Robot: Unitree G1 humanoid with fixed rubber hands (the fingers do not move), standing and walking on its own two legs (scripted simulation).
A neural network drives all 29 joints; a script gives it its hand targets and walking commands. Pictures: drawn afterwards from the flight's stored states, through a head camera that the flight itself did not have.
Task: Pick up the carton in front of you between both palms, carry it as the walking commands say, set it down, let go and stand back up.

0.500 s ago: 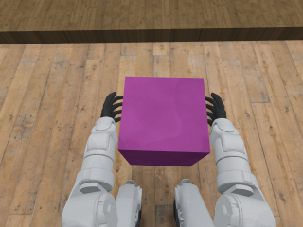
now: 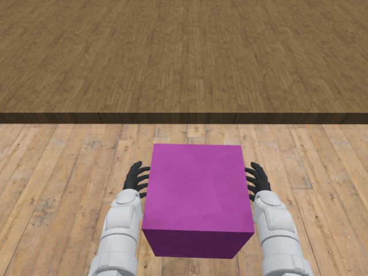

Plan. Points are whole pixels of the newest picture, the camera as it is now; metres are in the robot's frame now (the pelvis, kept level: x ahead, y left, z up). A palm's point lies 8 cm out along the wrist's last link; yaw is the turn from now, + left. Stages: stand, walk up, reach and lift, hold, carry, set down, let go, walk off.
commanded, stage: reach and lift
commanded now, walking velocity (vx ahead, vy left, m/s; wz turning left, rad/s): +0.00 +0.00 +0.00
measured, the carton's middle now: (195, 204) +0.32 +0.00 -0.07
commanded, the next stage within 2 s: hold in 1.20 s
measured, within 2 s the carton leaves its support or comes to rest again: neither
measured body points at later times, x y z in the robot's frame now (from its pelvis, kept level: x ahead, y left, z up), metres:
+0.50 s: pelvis -0.01 +0.00 +0.02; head -0.03 -0.01 +0.47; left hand +0.31 +0.15 +0.05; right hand +0.31 -0.16 +0.04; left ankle +0.02 +0.12 -0.71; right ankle +0.03 -0.13 -0.71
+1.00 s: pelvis +0.01 +0.00 +0.03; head -0.01 +0.00 +0.48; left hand +0.31 +0.15 +0.06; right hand +0.31 -0.15 +0.06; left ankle +0.02 +0.12 -0.71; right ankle +0.03 -0.13 -0.71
